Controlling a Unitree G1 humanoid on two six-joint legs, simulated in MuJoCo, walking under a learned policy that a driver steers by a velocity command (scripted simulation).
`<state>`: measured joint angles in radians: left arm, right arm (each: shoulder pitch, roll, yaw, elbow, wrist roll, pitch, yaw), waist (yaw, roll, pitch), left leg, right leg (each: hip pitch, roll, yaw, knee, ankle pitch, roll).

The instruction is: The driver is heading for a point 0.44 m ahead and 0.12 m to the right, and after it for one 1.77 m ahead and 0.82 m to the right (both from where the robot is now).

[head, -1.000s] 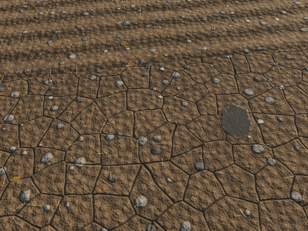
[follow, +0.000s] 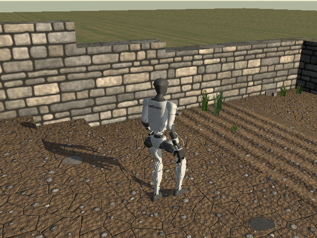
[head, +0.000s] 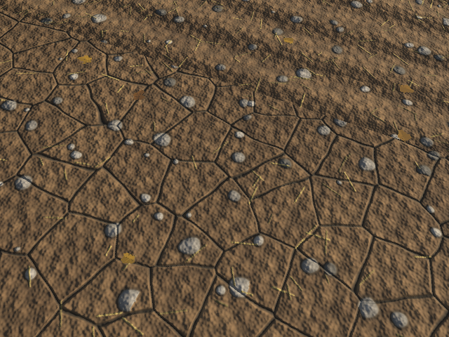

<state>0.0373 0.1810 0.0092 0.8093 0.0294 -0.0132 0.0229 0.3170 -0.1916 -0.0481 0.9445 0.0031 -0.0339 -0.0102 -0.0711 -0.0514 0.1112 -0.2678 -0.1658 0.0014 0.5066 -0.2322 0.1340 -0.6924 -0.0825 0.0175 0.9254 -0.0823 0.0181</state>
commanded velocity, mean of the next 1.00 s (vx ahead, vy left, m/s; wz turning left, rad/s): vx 0.12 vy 0.00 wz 0.07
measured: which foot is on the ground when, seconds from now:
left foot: down 0.00-1.00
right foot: up 0.00-0.14, down 0.16-0.76, up 0.78-1.00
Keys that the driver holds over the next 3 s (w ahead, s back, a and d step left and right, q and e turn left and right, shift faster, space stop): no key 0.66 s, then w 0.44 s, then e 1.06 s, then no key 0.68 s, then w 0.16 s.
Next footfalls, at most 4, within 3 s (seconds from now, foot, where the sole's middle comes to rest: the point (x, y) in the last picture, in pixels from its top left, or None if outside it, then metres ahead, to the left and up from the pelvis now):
0.16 right None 0.16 -0.13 -0.77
1.04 right None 0.30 -0.19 -0.77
1.56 left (224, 322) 0.46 -0.03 -0.77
2.02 right None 0.32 -0.21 -0.77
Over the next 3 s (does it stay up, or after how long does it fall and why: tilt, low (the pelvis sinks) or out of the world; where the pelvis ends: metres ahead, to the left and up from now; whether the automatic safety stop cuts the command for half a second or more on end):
stays up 0.36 -0.11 0.01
